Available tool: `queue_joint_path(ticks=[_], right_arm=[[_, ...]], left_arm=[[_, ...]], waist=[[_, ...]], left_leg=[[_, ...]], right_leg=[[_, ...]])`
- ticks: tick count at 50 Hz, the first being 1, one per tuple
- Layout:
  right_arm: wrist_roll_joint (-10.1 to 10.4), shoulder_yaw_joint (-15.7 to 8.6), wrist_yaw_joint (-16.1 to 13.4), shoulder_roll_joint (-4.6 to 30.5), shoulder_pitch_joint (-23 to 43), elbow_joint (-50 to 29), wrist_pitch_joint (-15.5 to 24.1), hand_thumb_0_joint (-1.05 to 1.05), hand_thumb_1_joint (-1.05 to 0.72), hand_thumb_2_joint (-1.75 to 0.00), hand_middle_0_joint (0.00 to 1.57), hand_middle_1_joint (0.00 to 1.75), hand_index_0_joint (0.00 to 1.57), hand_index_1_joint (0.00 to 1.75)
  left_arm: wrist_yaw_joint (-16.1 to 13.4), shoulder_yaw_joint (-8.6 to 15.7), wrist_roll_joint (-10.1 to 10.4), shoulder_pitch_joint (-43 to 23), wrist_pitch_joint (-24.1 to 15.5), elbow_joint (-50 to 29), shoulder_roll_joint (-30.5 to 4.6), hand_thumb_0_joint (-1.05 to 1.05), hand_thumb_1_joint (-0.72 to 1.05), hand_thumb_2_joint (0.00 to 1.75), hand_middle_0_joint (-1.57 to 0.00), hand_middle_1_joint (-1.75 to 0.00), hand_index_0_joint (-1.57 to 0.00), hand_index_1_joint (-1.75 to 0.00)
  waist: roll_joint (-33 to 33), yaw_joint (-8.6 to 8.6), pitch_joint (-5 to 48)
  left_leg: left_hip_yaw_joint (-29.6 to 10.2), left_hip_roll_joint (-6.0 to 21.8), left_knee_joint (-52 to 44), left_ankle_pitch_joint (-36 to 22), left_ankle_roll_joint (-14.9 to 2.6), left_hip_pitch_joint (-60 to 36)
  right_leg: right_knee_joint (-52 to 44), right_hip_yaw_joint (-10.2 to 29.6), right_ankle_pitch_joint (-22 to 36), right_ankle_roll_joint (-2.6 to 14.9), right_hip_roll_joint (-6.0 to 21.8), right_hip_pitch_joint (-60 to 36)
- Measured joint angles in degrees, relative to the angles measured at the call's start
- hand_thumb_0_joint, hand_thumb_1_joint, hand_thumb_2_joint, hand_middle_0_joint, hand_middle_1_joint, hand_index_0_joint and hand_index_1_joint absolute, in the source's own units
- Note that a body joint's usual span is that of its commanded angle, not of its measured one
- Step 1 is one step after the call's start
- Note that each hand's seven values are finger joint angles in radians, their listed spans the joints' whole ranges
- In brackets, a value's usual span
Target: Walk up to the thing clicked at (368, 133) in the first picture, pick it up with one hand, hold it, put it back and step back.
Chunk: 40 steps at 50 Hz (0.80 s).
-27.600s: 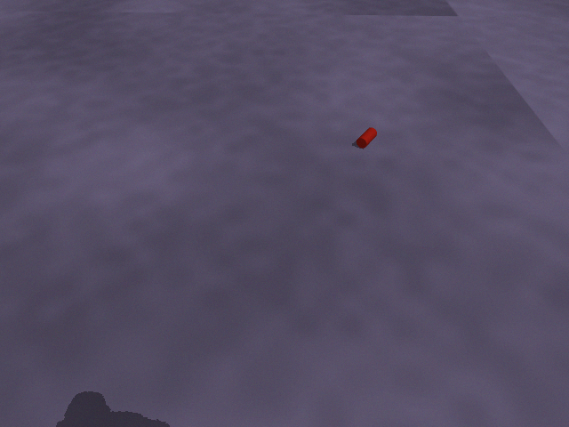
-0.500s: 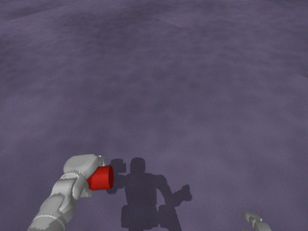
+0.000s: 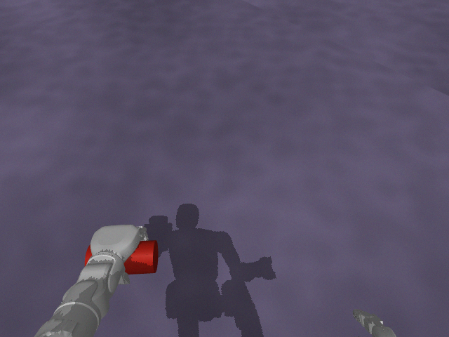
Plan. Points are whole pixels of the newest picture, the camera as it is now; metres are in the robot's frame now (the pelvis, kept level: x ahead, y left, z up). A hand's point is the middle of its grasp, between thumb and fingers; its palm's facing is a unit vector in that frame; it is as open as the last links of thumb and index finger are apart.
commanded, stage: crouch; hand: left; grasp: from above
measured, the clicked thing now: (123, 257) +0.32 +0.23 -0.10
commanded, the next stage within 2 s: lower in 1.46 s
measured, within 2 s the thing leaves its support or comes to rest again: neither
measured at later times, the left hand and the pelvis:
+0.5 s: hand (145, 277) +0.34 +0.25 -0.34, palm faces -0.44 +0.01 -0.90, open 9.5 cm; pelvis -0.05 +0.01 -0.21, yaw -2 degrees
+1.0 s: hand (154, 287) +0.36 +0.26 -0.49, palm faces -0.44 -0.02 -0.90, open 9.5 cm; pelvis -0.07 +0.01 -0.32, yaw -5 degrees
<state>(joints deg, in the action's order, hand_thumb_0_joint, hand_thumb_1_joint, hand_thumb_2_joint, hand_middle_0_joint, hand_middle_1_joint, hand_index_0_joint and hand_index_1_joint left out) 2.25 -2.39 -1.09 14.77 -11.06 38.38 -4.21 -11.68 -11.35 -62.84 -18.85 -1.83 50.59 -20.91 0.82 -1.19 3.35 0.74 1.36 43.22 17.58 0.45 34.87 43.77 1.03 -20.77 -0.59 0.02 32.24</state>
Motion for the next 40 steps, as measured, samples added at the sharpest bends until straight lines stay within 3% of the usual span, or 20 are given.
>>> queue_joint_path(ticks=[8,15,26,34,40], right_arm=[[-1.90,-1.63,0.78,1.08,-2.06,0.94,1.86,0.00,-0.89,-0.90,0.20,0.30,0.20,0.30],[-3.43,-2.30,0.32,1.05,-2.72,2.70,3.54,0.00,-0.89,-0.90,0.20,0.30,0.20,0.30],[-5.26,-0.66,1.49,-1.18,-1.08,4.50,5.91,0.00,-0.89,-0.90,0.20,0.29,0.20,0.30],[-6.72,0.54,3.44,-1.67,1.20,5.41,7.73,0.00,-0.89,-0.90,0.20,0.30,0.20,0.30],[-7.78,0.80,4.56,-1.59,3.15,5.78,8.39,0.00,-0.89,-0.90,0.20,0.30,0.20,0.30]], left_arm=[[-6.64,3.40,-3.37,-8.09,-1.75,10.34,-0.59,-0.01,0.07,0.45,-0.77,-0.47,-0.77,-0.45],[-9.66,6.39,-4.06,-13.19,-2.03,13.59,-2.25,-0.01,0.06,0.49,-0.76,-0.49,-0.76,-0.48],[-9.47,9.76,-3.87,-18.33,-3.50,17.83,-5.68,-0.01,0.05,0.53,-0.75,-0.53,-0.75,-0.52],[-10.88,11.31,-6.06,-19.90,-6.74,18.17,-8.00,-0.01,0.05,0.53,-0.74,-0.54,-0.74,-0.52],[-12.95,12.73,-7.08,-21.99,-6.85,20.27,-9.57,-0.01,0.05,0.55,-0.74,-0.54,-0.74,-0.53]], waist=[[0.09,-2.34,5.03],[1.24,-4.29,7.80],[2.09,-5.46,8.73],[1.00,-5.76,8.29],[0.13,-6.07,7.37]], left_leg=[[-1.17,0.56,22.12,7.43,-0.03,24.57],[-2.04,0.51,38.54,11.76,-0.41,44.16],[-3.02,0.65,55.82,14.99,-0.98,65.13],[-4.66,0.43,65.68,16.54,-0.67,75.81],[-5.64,0.56,70.79,17.27,-0.48,80.87]], right_leg=[[21.49,-0.72,-7.51,-0.29,-0.66,23.84],[37.68,-1.23,-12.17,-0.42,-0.79,42.82],[54.62,-1.76,-15.79,-0.86,-1.23,63.04],[64.05,-3.06,-17.83,-0.78,-1.37,72.79],[68.83,-3.81,-18.61,-0.74,-1.74,77.46]])
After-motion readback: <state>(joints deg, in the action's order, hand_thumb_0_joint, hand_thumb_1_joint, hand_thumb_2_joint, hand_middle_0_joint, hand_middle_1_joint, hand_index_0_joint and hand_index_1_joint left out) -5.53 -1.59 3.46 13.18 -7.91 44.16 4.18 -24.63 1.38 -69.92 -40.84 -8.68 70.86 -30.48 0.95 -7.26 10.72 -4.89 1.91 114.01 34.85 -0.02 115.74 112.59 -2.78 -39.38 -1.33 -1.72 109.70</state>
